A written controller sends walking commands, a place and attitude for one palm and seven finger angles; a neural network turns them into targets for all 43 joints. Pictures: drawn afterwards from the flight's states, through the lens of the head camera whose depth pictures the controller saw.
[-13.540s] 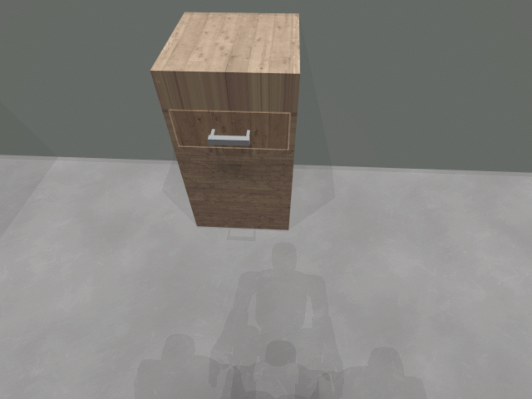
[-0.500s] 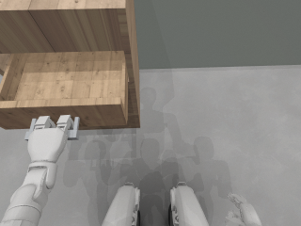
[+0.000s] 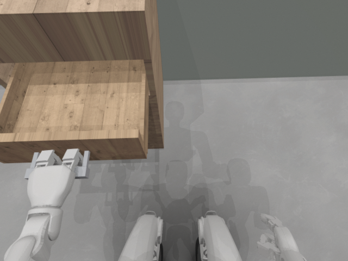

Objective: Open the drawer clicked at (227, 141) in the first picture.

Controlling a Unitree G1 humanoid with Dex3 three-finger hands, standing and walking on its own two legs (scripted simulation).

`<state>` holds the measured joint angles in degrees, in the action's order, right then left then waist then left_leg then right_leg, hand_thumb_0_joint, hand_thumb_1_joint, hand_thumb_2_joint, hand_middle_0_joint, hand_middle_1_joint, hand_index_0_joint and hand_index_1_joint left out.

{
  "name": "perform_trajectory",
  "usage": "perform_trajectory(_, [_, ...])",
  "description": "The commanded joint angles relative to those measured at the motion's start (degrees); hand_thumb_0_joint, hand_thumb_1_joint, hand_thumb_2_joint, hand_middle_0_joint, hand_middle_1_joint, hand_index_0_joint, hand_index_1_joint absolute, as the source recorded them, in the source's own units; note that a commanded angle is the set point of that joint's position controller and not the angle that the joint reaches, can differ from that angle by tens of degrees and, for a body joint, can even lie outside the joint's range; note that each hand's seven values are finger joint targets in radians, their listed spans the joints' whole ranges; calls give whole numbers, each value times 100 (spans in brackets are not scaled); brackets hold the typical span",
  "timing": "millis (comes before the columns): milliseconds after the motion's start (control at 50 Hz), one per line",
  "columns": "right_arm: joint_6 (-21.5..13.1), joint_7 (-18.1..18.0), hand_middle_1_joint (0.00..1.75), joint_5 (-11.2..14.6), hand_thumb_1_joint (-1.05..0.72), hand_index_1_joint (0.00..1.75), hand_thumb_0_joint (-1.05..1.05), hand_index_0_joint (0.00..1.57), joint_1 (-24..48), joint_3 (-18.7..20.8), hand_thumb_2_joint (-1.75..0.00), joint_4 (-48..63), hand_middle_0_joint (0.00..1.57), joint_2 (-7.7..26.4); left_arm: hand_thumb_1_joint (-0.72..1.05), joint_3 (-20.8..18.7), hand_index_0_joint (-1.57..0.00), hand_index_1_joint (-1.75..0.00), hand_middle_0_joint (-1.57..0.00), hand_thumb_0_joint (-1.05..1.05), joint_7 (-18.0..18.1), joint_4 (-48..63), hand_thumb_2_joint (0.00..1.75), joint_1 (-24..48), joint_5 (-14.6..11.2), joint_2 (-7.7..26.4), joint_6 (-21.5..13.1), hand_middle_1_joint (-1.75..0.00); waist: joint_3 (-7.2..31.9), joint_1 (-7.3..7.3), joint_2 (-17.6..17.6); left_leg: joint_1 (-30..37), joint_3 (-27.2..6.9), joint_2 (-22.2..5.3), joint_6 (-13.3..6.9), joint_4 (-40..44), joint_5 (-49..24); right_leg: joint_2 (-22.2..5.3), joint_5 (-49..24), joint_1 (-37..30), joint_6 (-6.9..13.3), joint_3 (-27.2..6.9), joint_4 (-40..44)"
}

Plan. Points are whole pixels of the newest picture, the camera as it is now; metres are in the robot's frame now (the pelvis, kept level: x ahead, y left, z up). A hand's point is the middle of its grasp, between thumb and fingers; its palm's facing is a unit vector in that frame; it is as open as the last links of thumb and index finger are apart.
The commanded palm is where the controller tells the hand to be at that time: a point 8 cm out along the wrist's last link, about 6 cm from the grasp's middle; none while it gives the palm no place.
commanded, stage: pull the drawer open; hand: left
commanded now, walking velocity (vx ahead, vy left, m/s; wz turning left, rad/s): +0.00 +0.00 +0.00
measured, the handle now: (60, 164) +0.32 +0.30 -0.05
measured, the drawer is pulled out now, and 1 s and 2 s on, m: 0.21 0.30 0.29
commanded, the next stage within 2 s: open the thumb to release the handle in 0.98 s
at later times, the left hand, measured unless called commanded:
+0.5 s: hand (61, 207) +0.22 +0.28 -0.07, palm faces -0.08 -0.04 -1.00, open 5.4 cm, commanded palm +0.20 +0.29 -0.02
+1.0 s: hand (57, 227) +0.19 +0.27 -0.07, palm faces -0.11 -0.05 -0.99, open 5.5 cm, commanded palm +0.15 +0.28 -0.02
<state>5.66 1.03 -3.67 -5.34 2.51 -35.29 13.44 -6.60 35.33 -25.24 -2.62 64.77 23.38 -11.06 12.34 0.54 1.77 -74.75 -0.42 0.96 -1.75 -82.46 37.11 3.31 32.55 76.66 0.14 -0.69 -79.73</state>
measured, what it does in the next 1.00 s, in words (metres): stands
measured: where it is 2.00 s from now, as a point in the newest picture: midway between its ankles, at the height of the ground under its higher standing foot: outside the picture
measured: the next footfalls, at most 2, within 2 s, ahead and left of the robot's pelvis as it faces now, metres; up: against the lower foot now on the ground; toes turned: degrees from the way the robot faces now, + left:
none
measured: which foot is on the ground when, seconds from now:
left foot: down 0.00-1.00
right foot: down 0.00-1.00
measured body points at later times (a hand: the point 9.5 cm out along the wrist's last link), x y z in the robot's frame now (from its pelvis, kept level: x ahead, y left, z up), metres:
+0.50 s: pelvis +0.00 +0.00 +0.00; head +0.14 -0.01 +0.42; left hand +0.22 +0.28 -0.01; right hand +0.20 -0.24 -0.14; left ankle +0.01 +0.10 -0.59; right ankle +0.04 -0.12 -0.59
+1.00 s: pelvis -0.01 -0.01 -0.01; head +0.13 -0.01 +0.42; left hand +0.19 +0.27 -0.01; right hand +0.21 -0.23 -0.14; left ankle +0.01 +0.10 -0.59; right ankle +0.04 -0.12 -0.59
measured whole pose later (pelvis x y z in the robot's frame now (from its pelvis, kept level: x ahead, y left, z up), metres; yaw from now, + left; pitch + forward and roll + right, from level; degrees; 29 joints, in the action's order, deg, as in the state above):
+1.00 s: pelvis -0.01 -0.01 -0.01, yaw +1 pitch +29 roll -1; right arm 4.3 0.3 -5.0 -1.4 2.3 -34.6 11.8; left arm -8.0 36.9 -13.2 -20.5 64.6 22.3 -14.3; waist 13.0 1.9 1.3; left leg -76.1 -1.0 1.1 -0.9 -85.3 37.7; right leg 3.2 33.4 78.2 1.0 0.1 -83.0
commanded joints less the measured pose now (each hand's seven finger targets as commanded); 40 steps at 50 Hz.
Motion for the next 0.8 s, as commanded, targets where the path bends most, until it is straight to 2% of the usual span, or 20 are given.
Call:
perform_trajectory(0, [-183, -109, 30, -4, -90, 30, 0, 20, -95, 277, -90, 639, 20, 793, 90, -852, -40, -135, -40, 0, 311, 850, 90, -449, -208, 1241, 84, -135, 2395, 262, -81, 1576, -47, 45, -20, 1034, -2296, -20, -1994, -1815, 311, 105, 839])
perform_trajectory(60, [-201, -109, 30, -24, -90, 30, 0, 20, -52, 263, -90, 625, 20, 785, 90, -947, -40, -135, -40, 0, 355, 846, 90, -616, -205, 1276, 23, -135, 2302, 310, -7, 1513, -29, 63, -21, 998, -2299, -21, -2008, -1793, 322, 90, 814])
perform_trajectory(100, [-217, -108, 30, -29, -90, 30, 0, 20, -23, 263, -90, 628, 20, 774, 90, -965, -40, -135, -40, 0, 388, 857, 90, -674, -197, 1279, -5, -135, 2262, 311, -105, 1425, -34, 67, -23, 964, -2190, -12, -1937, -1779, 322, 54, 817])
perform_trajectory(120, [-232, -106, 30, -33, -90, 30, 0, 20, -10, 267, -90, 621, 20, 768, 90, -918, -40, -135, -40, 0, 397, 817, 90, -752, -198, 1205, 0, -135, 2188, 297, -74, 1388, -14, 70, -28, 937, -2114, -18, -1887, -1753, 319, 54, 837])
perform_trajectory(160, [-215, -97, 30, -45, -90, 30, 0, 20, 26, 256, -90, 619, 20, 775, 90, -1048, -40, -135, -40, 0, 436, 918, 90, -770, -151, 1361, -28, -135, 2262, 376, 96, 1403, -25, 85, -8, 953, -2159, -27, -1836, -1729, 339, 66, 766])
perform_trajectory(180, [-227, -90, 30, -46, -90, 30, 0, 20, 37, 265, -90, 640, 20, 766, 90, -967, -40, -135, -40, 0, 445, 906, 90, -884, -175, 1242, -14, -135, 2171, 350, 64, 1416, -22, 77, -17, 935, -2124, -18, -1830, -1692, 343, 67, 802])
perform_trajectory(200, [-217, -91, 30, -48, -90, 30, 0, 20, 46, 261, -90, 642, 20, 769, 90, -1032, -40, -135, -40, 0, 467, 949, 90, -906, -153, 1295, -22, -135, 2230, 357, -42, 1418, -36, 82, -10, 952, -2161, -13, -1845, -1706, 337, 65, 781])
perform_trajectory(220, [-229, -87, 30, -46, -90, 30, 0, 20, 57, 271, -90, 660, 20, 758, 90, -973, -40, -135, -40, 0, 469, 965, 90, -1013, -178, 1206, -11, -135, 2219, 362, -2, 1429, -12, 85, -17, 935, -2133, -21, -1856, -1733, 334, 68, 812])
perform_trajectory(240, [-225, -84, 30, -60, -90, 30, 0, 20, 76, 269, -90, 662, 20, 770, 90, -1098, -40, -135, -40, 0, 474, 1022, 90, -1062, -208, 1311, -4, -135, 2294, 413, 18, 1441, -44, 85, -11, 961, -2239, -20, -1937, -1787, 356, 72, 778])
perform_trajectory(280, [-226, -91, 30, -53, -90, 30, 0, 20, 77, 273, -90, 669, 20, 734, 90, -1023, -40, -135, -40, 0, 468, 1051, 90, -1236, -212, 1211, -9, -135, 2265, 387, -90, 1412, -1, 89, -20, 907, -2214, -27, -2070, -1863, 332, 25, 810])
perform_trajectory(340, [-224, -99, 30, -53, -90, 30, 0, 20, 167, 257, -90, 695, 20, 728, 90, -1126, -40, -135, -40, 0, 474, 1184, 90, -1380, -254, 1284, -15, -135, 2290, 447, 16, 1414, -36, 94, -12, 945, -2222, -28, -2017, -1848, 354, 15, 784])
perform_trajectory(360, [-213, -101, 30, -44, -90, 30, 0, 20, 168, 253, -90, 716, 20, 717, 90, -1128, -40, -135, -40, 0, 487, 1272, 90, -1470, -193, 1288, -33, -135, 2333, 462, 90, 1501, -28, 98, 6, 967, -2248, -25, -1955, -1772, 348, 20, 749])
perform_trajectory(420, [-242, -100, 30, -51, -90, 30, 0, 20, 196, 255, -90, 730, 20, 687, 90, -1054, -40, -135, -40, 0, 496, 1302, 90, -1669, -246, 1147, -27, -135, 2198, 415, -31, 1472, -18, 96, -5, 954, -2145, -26, -1892, -1760, 337, 55, 809])
perform_trajectory(440, [-232, -118, 30, -66, -90, 30, 0, 20, 243, 242, -90, 708, 20, 699, 90, -1169, -40, -135, -40, 0, 498, 1317, 90, -1618, -274, 1249, -42, -135, 2237, 429, -126, 1396, -47, 79, -19, 937, -2128, -32, -1865, -1769, 344, 55, 784])
perform_trajectory(480, [-271, -137, 30, -66, -90, 30, 0, 20, 259, 253, -90, 735, 20, 675, 90, -1063, -40, -135, -40, 0, 508, 1410, 90, -1640, -245, 1147, -99, -135, 2193, 395, -89, 1395, -44, 78, -17, 889, -2054, -27, -1819, -1672, 334, 15, 778])
perform_trajectory(540, [-283, -129, 30, -90, -90, 30, 0, 20, 318, 231, -90, 752, 20, 674, 90, -1068, -40, -135, -40, 0, 552, 1542, 90, -1774, -202, 1134, -113, -135, 2176, 421, 188, 1512, -67, 74, -1, 956, -2071, -40, -1646, -1519, 364, 104, 740])
perform_trajectory(620, [-320, -140, 30, -95, -90, 30, 0, 20, 342, 235, -90, 759, 20, 654, 90, -1022, -40, -135, -40, 0, 568, 1563, 90, -1896, -201, 1076, -117, -135, 2061, 391, 0, 1414, -43, 82, -7, 901, -1903, -41, -1528, -1490, 337, 80, 791])
perform_trajectory(660, [-308, -145, 30, -109, -90, 30, 0, 20, 382, 217, -90, 767, 20, 642, 90, -1180, -40, -135, -40, 0, 585, 1672, 90, -2053, -178, 1216, -149, -135, 2213, 499, 120, 1445, -48, 101, 7, 921, -1998, -47, -1566, -1535, 360, 57, 717])
perform_trajectory(700, [-327, -154, 30, -102, -90, 30, 0, 20, 403, 226, -90, 780, 20, 619, 90, -1060, -40, -135, -40, 0, 585, 1741, 90, -2094, -196, 1101, -141, -135, 2176, 440, 78, 1432, -30, 95, -4, 902, -1921, -54, -1530, -1519, 342, 53, 768])
perform_trajectory(780, [-346, -163, 30, -108, -90, 30, 0, 20, 445, 231, -90, 785, 20, 588, 90, -1163, -40, -135, -40, 0, 572, 1821, 90, -2402, -250, 1141, -178, -135, 2133, 513, 84, 1405, -48, 102, -3, 878, -1908, -41, -1529, -1530, 364, 46, 738])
